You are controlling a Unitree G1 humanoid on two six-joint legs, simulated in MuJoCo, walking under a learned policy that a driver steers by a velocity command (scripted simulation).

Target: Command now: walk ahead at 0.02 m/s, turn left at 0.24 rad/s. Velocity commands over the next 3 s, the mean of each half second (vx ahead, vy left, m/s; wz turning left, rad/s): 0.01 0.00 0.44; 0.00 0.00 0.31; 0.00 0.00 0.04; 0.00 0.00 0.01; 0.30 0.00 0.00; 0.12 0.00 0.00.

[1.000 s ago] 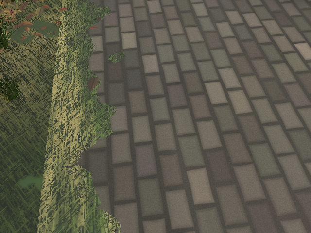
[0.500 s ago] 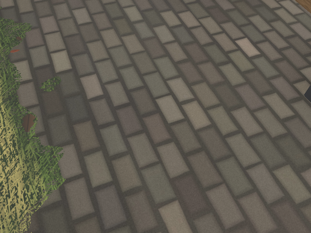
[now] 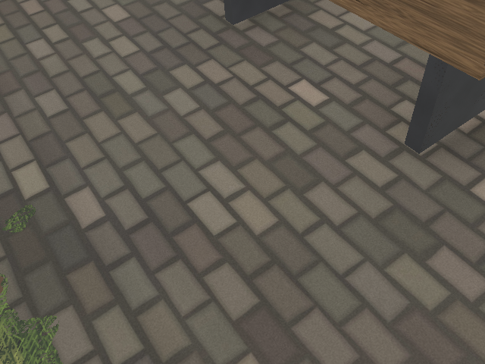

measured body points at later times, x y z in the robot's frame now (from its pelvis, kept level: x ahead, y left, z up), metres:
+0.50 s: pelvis -0.04 +0.03 +0.00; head -0.02 +0.07 +0.45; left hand -0.01 +0.33 -0.13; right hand +0.13 -0.22 -0.10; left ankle -0.06 +0.10 -0.74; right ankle +0.00 -0.11 -0.67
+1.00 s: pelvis -0.03 -0.01 +0.00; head +0.00 -0.02 +0.45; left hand -0.03 +0.27 -0.11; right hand +0.17 -0.21 -0.14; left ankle -0.12 +0.09 -0.72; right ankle +0.02 -0.09 -0.74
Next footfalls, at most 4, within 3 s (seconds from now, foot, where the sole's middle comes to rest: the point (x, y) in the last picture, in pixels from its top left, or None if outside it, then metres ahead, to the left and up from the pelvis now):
0.26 left None -0.02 0.11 -0.78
0.78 right None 0.05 -0.07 -0.78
1.08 left None -0.08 0.11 -0.78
2.66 left None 0.30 0.19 -0.78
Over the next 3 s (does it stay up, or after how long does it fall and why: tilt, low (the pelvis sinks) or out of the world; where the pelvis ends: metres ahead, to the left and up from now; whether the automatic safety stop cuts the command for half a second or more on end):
stays up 0.24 0.10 -0.01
